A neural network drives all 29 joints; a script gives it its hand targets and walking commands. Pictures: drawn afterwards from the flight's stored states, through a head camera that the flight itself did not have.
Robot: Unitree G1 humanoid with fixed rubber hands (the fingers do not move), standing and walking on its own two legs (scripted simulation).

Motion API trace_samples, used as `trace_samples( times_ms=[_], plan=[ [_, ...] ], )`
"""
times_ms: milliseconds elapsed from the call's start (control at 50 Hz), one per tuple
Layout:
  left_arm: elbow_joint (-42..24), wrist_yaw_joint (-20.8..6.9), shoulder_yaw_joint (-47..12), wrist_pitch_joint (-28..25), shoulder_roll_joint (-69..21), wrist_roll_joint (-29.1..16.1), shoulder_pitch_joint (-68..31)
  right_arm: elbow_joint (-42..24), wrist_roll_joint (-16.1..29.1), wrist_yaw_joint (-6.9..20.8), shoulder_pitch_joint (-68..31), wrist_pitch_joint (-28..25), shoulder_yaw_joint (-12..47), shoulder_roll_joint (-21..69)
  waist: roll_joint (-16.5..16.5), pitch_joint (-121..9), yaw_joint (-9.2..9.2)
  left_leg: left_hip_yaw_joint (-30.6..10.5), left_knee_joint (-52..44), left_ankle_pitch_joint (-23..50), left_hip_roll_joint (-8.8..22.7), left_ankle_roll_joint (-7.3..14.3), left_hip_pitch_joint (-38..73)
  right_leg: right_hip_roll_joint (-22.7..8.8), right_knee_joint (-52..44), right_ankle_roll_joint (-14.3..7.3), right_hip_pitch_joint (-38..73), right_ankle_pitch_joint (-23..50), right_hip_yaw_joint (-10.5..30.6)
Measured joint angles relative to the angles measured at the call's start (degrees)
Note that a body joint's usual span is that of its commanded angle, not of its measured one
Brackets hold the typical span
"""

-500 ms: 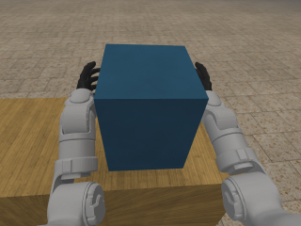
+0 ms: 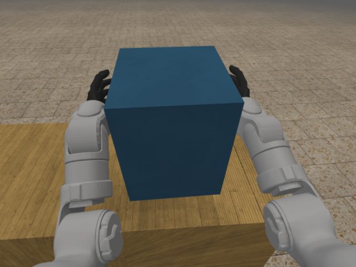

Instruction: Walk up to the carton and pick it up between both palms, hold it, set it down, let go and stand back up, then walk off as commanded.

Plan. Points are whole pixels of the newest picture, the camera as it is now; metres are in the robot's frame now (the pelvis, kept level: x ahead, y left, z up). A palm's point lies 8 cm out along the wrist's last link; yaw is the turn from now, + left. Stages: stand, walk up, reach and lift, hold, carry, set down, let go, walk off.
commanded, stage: reach and lift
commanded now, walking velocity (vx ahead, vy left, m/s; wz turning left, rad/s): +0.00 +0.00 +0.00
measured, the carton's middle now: (171, 123) +0.37 +0.00 +0.20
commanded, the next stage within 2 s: hold in 0.16 s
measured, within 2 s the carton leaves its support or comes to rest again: neither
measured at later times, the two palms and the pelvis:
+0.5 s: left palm (93, 98) +0.37 +0.15 +0.26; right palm (242, 91) +0.37 -0.15 +0.27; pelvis -0.01 +0.00 +0.00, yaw +0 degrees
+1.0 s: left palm (92, 101) +0.37 +0.15 +0.26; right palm (239, 90) +0.37 -0.14 +0.27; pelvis +0.00 +0.00 +0.00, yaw +0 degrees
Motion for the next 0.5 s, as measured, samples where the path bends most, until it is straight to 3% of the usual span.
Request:
trace_samples(
  times_ms=[300,500],
  plan=[
    [-0.2,0.6,0.5,2.8,0.1,0.0,-1.4,1.2,1.3,-0.1,-2.6,2.8,0.5,-1.1,0.6,-1.8,0.48,-0.4,0.3,0.5,0.4,-0.4,-1.0,0.6,0.7,-0.4,-1.2,0.3,0.3],
    [4.4,0.3,2.1,3.1,0.8,0.1,-5.2,4.9,1.0,-0.2,-5.9,3.9,-0.5,-1.2,0.8,-3.0,1.08,-0.6,0.3,0.7,0.3,-0.4,-1.8,0.8,1.3,-0.5,-2.3,0.2,0.6]
  ],
)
